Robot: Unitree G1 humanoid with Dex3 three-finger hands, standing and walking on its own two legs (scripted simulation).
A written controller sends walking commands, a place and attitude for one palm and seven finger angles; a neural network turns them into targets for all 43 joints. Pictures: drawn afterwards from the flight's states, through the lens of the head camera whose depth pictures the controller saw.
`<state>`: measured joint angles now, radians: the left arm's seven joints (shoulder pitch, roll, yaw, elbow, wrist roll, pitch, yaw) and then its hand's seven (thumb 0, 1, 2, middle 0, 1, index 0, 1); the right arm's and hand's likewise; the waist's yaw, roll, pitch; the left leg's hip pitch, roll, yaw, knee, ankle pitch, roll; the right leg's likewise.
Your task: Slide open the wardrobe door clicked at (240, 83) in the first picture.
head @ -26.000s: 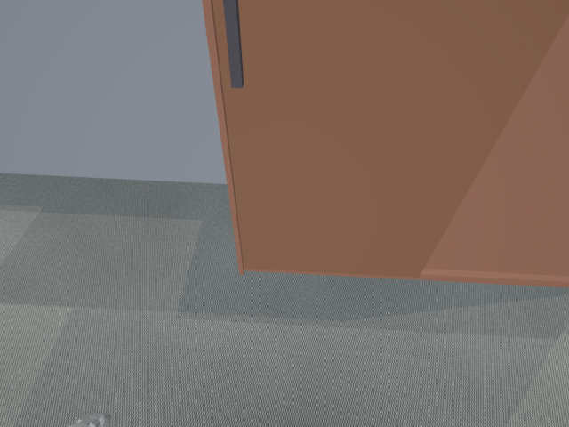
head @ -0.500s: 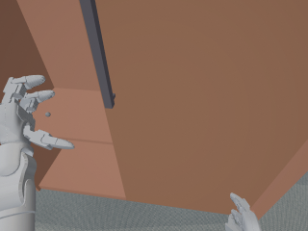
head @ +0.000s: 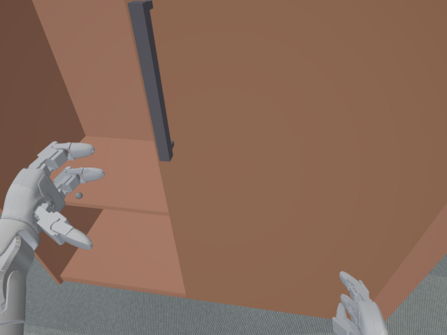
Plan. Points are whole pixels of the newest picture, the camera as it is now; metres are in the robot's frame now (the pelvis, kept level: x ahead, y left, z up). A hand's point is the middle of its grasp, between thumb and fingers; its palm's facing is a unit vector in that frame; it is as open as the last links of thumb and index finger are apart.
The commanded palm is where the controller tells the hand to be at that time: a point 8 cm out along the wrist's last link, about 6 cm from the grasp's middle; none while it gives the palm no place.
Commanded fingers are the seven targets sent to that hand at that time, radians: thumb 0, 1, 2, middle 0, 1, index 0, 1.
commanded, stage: draw the hand back to the body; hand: left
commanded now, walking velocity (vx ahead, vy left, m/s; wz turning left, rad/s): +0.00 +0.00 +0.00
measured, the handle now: (158, 90) +0.48 +0.21 +0.26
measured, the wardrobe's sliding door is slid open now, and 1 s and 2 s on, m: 0.62 0.62 0.62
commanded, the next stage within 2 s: step back with the hand held close in 1.10 s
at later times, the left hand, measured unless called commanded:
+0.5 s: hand (68, 206) +0.23 +0.28 +0.17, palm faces +0.47 -0.82 -0.31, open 11.1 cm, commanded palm +0.18 +0.31 +0.18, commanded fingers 0.00 0.54 0.73 -0.21 -0.51 -0.21 -0.51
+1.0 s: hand (65, 216) +0.22 +0.28 +0.16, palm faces +0.48 -0.81 -0.33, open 7.5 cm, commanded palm +0.17 +0.31 +0.17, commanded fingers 0.00 0.90 0.90 -0.20 -0.30 -0.20 -0.30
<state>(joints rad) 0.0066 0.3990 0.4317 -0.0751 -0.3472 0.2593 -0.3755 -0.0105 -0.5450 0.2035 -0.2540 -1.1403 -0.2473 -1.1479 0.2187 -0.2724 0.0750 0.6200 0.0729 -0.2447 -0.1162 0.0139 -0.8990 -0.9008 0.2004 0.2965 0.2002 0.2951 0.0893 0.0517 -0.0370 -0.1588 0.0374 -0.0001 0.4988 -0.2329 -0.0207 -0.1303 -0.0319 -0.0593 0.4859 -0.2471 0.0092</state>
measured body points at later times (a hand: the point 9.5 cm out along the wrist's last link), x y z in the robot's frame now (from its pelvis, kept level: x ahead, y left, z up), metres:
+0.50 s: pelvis +0.02 +0.01 +0.01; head -0.01 +0.00 +0.46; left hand +0.20 +0.32 +0.19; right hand +0.19 -0.21 -0.08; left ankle +0.03 +0.13 -0.74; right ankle +0.02 -0.12 -0.74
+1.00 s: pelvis +0.03 +0.01 +0.01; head -0.01 +0.00 +0.46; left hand +0.18 +0.32 +0.18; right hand +0.22 -0.20 -0.07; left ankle +0.03 +0.13 -0.74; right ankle +0.02 -0.13 -0.74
